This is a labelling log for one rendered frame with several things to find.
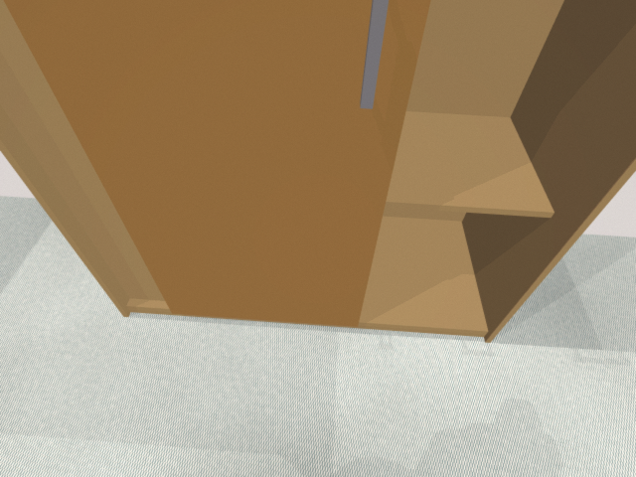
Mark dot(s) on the handle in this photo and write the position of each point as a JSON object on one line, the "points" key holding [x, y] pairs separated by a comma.
{"points": [[373, 52]]}

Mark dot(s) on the wardrobe door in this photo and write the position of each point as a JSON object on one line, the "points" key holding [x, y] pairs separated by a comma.
{"points": [[32, 106], [229, 137]]}

